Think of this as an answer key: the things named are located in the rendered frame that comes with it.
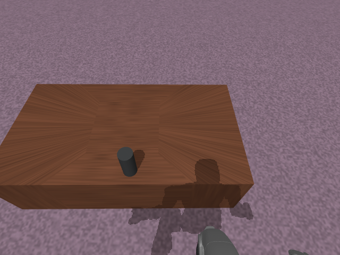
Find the can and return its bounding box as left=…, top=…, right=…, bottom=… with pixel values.
left=117, top=147, right=137, bottom=177

